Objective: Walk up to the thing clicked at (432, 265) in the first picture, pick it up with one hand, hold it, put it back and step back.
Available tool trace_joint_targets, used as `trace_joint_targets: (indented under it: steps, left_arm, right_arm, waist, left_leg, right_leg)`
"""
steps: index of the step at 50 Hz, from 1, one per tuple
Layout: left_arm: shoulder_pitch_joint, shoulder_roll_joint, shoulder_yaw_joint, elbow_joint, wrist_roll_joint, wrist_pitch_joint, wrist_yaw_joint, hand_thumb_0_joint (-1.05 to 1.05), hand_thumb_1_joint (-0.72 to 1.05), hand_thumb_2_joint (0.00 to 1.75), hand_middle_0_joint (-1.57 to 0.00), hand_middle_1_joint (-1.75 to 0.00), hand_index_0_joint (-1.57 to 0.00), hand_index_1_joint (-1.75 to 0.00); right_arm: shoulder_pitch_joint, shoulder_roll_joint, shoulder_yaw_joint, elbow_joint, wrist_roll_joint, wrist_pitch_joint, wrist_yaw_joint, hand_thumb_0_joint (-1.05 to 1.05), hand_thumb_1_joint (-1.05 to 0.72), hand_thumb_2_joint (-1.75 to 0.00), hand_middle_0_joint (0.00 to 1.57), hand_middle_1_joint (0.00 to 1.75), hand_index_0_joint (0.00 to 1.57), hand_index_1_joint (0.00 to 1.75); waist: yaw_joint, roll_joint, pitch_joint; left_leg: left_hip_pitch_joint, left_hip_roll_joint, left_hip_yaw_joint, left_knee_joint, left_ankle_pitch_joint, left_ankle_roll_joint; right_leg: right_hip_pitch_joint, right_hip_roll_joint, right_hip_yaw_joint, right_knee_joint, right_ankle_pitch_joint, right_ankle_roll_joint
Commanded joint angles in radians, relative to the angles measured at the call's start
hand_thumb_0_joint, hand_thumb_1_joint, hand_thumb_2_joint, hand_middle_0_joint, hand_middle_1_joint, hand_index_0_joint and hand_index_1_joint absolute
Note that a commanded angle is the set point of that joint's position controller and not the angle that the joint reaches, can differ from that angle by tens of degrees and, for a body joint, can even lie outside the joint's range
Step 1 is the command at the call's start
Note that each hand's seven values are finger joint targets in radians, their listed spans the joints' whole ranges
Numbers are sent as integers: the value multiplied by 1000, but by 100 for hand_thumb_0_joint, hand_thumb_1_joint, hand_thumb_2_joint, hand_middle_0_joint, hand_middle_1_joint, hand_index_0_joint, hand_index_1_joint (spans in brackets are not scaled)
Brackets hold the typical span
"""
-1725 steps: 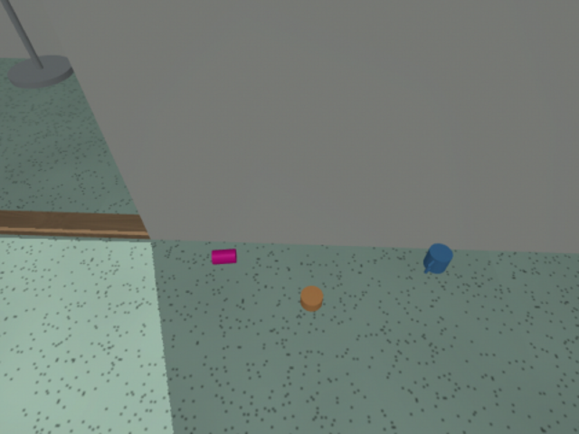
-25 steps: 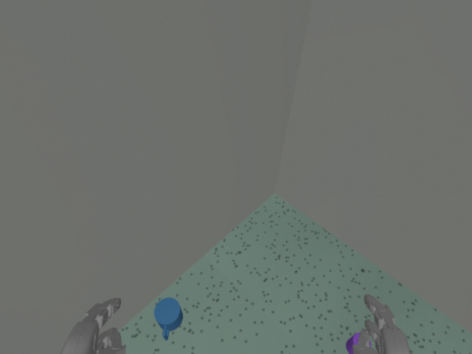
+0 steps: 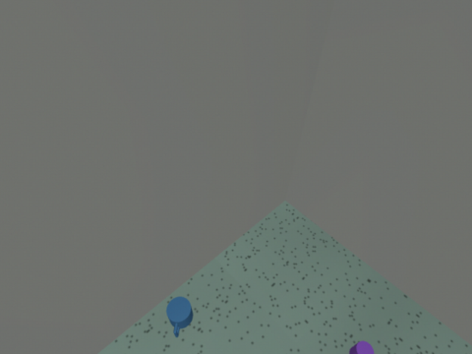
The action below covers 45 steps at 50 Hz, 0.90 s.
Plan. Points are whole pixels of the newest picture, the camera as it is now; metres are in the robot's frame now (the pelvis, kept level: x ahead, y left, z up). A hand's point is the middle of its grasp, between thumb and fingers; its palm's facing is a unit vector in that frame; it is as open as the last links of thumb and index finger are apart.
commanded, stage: stand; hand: left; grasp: from above
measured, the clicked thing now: (179, 317) +0.39 +0.23 -0.72
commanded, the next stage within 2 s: none
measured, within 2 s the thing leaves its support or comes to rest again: neither
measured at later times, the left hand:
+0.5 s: hand out of the picture +0.03 +0.24 -0.15, palm faces +0.04 -0.94 -0.34, open 7.4 cm
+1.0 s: hand out of the picture +0.06 +0.23 -0.14, palm faces +0.02 -0.94 -0.33, open 7.4 cm
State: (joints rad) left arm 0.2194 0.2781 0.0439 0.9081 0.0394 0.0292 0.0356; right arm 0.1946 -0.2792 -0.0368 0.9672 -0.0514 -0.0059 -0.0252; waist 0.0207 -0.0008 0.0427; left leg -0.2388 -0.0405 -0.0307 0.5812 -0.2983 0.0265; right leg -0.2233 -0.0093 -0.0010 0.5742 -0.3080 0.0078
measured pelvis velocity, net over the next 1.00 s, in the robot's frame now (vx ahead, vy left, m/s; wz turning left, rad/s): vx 0.00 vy -0.01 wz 0.01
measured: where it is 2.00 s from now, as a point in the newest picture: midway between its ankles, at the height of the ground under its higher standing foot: outside the picture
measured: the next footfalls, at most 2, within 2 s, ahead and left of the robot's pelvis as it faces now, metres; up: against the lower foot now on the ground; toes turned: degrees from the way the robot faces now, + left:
none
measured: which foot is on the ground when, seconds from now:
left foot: down 0.00-1.00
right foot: down 0.00-1.00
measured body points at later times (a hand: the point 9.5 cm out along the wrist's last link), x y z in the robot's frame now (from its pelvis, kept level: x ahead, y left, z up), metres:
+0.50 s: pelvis -0.01 +0.00 +0.02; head -0.02 +0.00 +0.47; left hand +0.02 +0.29 -0.12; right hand +0.06 -0.28 -0.13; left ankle +0.01 +0.10 -0.73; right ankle +0.00 -0.13 -0.73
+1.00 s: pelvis +0.00 -0.01 +0.02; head +0.01 -0.02 +0.47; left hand +0.06 +0.28 -0.12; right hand +0.07 -0.30 -0.13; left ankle +0.01 +0.10 -0.73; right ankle +0.00 -0.13 -0.73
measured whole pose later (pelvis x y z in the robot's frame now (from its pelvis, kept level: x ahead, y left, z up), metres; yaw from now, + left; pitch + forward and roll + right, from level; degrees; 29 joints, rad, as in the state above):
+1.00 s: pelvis +0.00 -0.01 +0.02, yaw +0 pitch -4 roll +0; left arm 0.12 0.30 0.03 1.17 0.02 0.00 0.02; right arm 0.13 -0.31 -0.01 1.14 -0.02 0.00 -0.02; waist 0.01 0.02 0.07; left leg -0.10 -0.03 -0.05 0.33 -0.17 0.01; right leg -0.08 0.00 -0.01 0.32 -0.18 0.00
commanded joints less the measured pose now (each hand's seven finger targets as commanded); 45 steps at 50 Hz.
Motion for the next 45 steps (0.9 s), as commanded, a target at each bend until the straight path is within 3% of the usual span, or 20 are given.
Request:
trace_joint_targets:
  steps: [1, 9, 19, 22, 26, 28, 41, 43, 45]
  left_arm:
    - [-62, 163, 35, -4, -8, -44, 10, 0, 90, 90, -20, -30, -20, -30]
    - [-73, 182, 30, 107, -10, -46, 12, 0, 90, 90, -20, -30, -20, -30]
    - [-80, 195, 24, 178, -11, -45, 3, 0, 90, 90, -20, -30, -20, -30]
    - [-79, 201, 22, 191, -9, -46, 2, 0, 90, 90, -20, -30, -20, -30]
    - [-98, 208, 22, 195, -11, -50, 0, 0, 90, 90, -20, -30, -20, -30]
    - [-95, 213, 21, 202, -11, -49, 0, 0, 90, 90, -20, -30, -20, -30]
    - [-116, 219, 18, 211, -20, -54, -4, 0, 90, 90, -20, -30, -20, -30]
    - [-113, 224, 18, 216, -18, -51, -6, 0, 90, 90, -20, -30, -20, -30]
    - [-116, 225, 19, 211, -19, -55, -6, 0, 90, 90, -20, -30, -20, -30]
  right_arm:
    - [-60, -183, -39, -36, 14, -28, -12, 0, -90, -90, 20, 30, 20, 30]
    - [-65, -187, -31, 35, 23, -25, -14, 0, -90, -90, 20, 30, 20, 30]
    - [-89, -207, -29, 82, 24, -16, -6, 0, -90, -90, 20, 30, 20, 30]
    - [-95, -210, -29, 86, 26, -13, -4, 0, -90, -90, 20, 30, 20, 30]
    - [-95, -212, -23, 93, 26, -15, -2, 0, -90, -90, 20, 30, 20, 30]
    - [-95, -216, -22, 98, 27, -13, -1, 0, -90, -90, 20, 30, 20, 30]
    - [-95, -222, -6, 117, 32, -19, -1, 0, -90, -90, 20, 30, 20, 30]
    - [-95, -228, -7, 118, 31, -18, -3, 0, -90, -90, 20, 30, 20, 30]
    - [-100, -234, -7, 115, 33, -21, -3, 0, -90, -90, 20, 30, 20, 30]
  waist:
    - [-3, 24, -27]
    - [-2, 8, -21]
    - [-2, 20, 35]
    - [-5, 1, 31]
    - [-11, 14, 11]
    - [-8, 2, 29]
    - [-12, 7, -12]
    - [-16, -1, -9]
    - [-14, 1, -36]
  left_leg:
    - [42, 109, -130, -195, 145, 17]
    - [98, 124, -129, -273, 201, 10]
    - [53, 125, -143, -341, 17, 6]
    - [66, 128, -144, -338, 8, 8]
    - [68, 129, -139, -332, 43, 10]
    - [60, 126, -139, -332, 24, 9]
    - [107, 137, -125, -312, 168, 8]
    - [103, 135, -120, -312, 149, 8]
    - [127, 141, -117, -302, 209, 11]
  right_leg:
    - [45, -73, 90, -177, 133, -31]
    - [119, -88, 83, -235, 182, -18]
    - [111, -86, 82, -287, 94, -12]
    - [94, -89, 86, -299, 64, -14]
    - [113, -99, 93, -305, 94, -17]
    - [103, -99, 96, -308, 59, -17]
    - [133, -111, 97, -310, 160, -24]
    - [125, -108, 98, -317, 157, -22]
    - [142, -115, 100, -315, 209, -24]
